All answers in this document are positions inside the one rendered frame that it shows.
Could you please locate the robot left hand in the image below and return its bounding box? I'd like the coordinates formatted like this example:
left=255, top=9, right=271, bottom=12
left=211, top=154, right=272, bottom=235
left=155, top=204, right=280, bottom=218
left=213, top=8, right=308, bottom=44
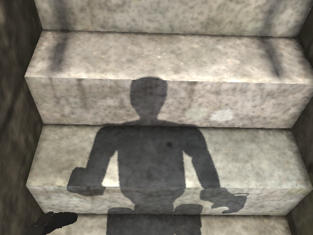
left=22, top=211, right=78, bottom=235

